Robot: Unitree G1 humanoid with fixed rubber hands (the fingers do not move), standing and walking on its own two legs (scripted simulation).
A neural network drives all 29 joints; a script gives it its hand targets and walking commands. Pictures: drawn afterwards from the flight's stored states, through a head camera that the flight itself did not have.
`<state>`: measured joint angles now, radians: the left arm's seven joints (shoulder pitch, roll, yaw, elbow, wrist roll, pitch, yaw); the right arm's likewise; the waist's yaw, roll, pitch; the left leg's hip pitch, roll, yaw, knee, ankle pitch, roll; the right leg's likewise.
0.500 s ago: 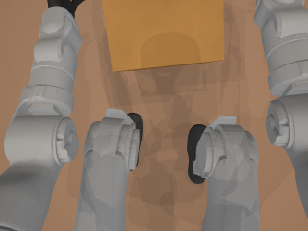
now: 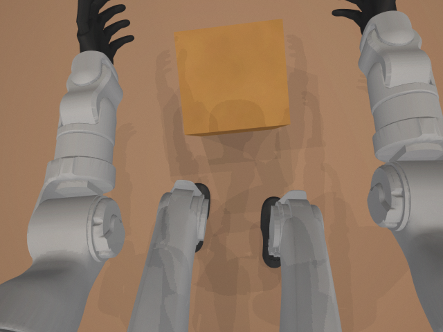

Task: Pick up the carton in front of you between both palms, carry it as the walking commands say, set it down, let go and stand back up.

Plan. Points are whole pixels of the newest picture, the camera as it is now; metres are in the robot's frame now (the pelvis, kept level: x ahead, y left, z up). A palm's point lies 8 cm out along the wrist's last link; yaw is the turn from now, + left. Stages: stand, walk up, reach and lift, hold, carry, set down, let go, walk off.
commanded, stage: set down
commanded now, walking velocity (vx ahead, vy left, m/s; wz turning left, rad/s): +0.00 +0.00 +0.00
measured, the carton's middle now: (232, 90) +0.50 +0.03 -0.38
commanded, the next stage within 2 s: let go in 0.38 s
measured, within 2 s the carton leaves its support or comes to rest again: neither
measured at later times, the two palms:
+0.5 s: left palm (18, 11) +0.49 +0.22 +0.04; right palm out of the picture +0.55 -0.17 +0.04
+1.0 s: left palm out of the picture +0.35 +0.25 +0.16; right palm out of the picture +0.39 -0.20 +0.14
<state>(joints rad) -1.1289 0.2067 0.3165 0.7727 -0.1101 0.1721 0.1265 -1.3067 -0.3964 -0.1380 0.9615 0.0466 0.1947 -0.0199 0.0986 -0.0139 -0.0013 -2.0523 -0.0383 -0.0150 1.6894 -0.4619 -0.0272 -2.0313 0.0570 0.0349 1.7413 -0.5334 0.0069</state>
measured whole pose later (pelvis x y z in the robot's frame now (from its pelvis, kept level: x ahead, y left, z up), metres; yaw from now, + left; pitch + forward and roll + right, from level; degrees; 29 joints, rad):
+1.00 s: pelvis +0.10 +0.02 +0.24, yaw -1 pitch +24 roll +0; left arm -0.11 0.19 0.11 0.53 -0.01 0.02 -0.08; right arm -0.22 -0.19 -0.15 0.60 -0.05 0.02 0.00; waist 0.06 0.02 -0.07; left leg -0.83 -0.03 -0.03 0.69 -0.28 0.01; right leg -0.80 0.03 0.07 0.69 -0.32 0.02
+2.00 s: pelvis +0.12 +0.01 +0.27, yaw -1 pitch +0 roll +0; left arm 0.21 0.33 0.06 0.65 0.04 0.04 0.01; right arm 0.21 -0.32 -0.05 0.69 -0.04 0.02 -0.01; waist 0.00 -0.03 0.01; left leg -0.22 -0.02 -0.04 0.53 -0.30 0.01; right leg -0.17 0.03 0.05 0.50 -0.32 0.00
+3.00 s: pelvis +0.11 +0.02 +0.28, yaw -1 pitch -2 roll +0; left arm 0.17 0.38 0.01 0.95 0.03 -0.01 0.02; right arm 0.14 -0.37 -0.01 0.97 -0.02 -0.01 -0.01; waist 0.00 -0.02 0.02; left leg -0.14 -0.03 -0.03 0.39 -0.21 0.02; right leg -0.09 0.01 0.06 0.37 -0.24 0.01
